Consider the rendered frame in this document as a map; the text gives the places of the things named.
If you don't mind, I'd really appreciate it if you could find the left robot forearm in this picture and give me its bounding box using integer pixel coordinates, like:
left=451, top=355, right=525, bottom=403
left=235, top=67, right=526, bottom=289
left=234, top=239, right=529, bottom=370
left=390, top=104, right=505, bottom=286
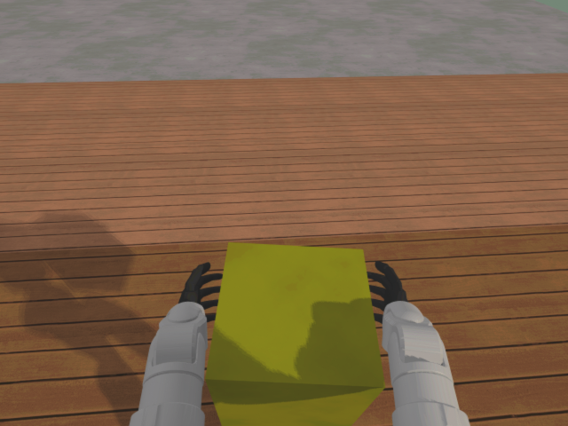
left=129, top=302, right=208, bottom=426

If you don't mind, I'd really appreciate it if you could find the robot right hand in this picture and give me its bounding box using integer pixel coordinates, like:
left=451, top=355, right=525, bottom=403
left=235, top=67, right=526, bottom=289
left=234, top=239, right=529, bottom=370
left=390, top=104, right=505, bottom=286
left=367, top=261, right=408, bottom=323

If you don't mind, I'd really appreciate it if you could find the robot left hand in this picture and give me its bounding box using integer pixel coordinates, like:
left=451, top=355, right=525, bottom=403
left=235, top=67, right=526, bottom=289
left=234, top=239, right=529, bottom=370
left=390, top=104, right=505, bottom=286
left=178, top=262, right=223, bottom=322

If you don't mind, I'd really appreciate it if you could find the right robot forearm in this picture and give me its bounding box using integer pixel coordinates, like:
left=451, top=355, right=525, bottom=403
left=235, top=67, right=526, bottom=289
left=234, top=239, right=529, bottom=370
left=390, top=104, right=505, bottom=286
left=382, top=301, right=470, bottom=426

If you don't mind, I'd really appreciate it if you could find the carton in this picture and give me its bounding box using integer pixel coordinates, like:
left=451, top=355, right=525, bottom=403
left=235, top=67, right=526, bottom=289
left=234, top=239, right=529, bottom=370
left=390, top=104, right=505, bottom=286
left=205, top=242, right=385, bottom=426

